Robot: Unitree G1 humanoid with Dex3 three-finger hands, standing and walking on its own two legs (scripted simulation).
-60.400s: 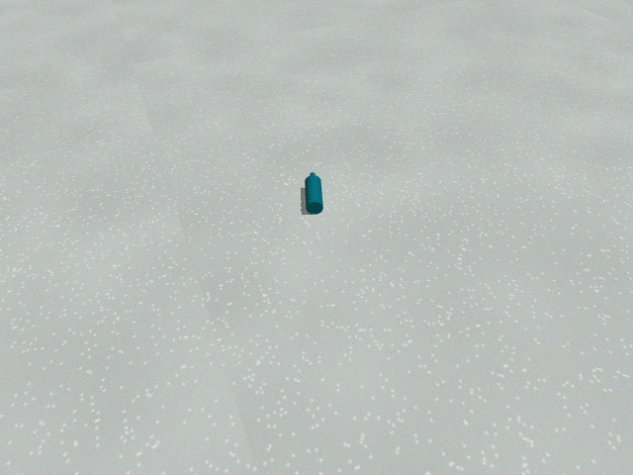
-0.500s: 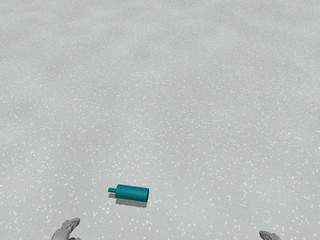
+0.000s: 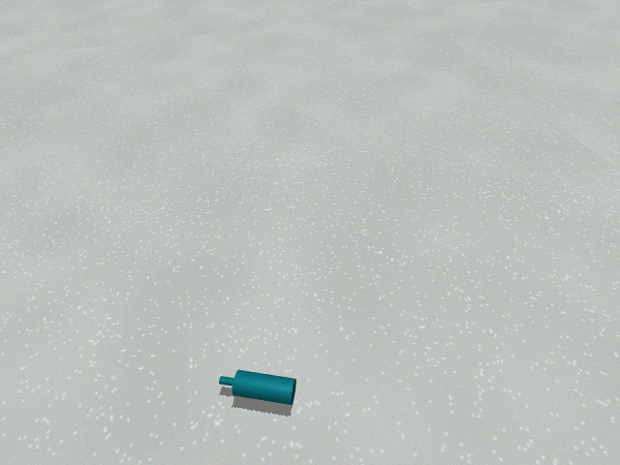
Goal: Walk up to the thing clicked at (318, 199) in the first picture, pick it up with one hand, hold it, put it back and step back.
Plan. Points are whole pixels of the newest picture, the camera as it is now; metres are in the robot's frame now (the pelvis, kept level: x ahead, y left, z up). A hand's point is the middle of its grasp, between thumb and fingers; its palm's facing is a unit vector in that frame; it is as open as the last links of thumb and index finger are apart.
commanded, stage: stand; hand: left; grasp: from above
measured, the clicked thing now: (256, 385) +0.49 +0.24 -0.74
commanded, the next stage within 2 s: step back in 1.76 s
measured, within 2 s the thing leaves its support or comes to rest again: neither
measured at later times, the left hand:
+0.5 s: hand out of the picture +0.07 +0.24 -0.16, palm faces +0.01 -0.94 -0.35, open 7.4 cm
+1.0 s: hand out of the picture +0.09 +0.24 -0.15, palm faces +0.02 -0.94 -0.34, open 7.4 cm
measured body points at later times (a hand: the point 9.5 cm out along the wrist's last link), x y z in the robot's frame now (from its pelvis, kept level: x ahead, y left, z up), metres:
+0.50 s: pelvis +0.01 +0.00 +0.00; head +0.02 -0.01 +0.45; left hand +0.07 +0.29 -0.13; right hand +0.07 -0.29 -0.14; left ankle +0.02 +0.13 -0.74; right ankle +0.00 -0.13 -0.74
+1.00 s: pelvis +0.02 -0.01 +0.01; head +0.03 -0.01 +0.45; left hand +0.09 +0.29 -0.13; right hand +0.10 -0.30 -0.14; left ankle +0.02 +0.13 -0.74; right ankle +0.00 -0.13 -0.74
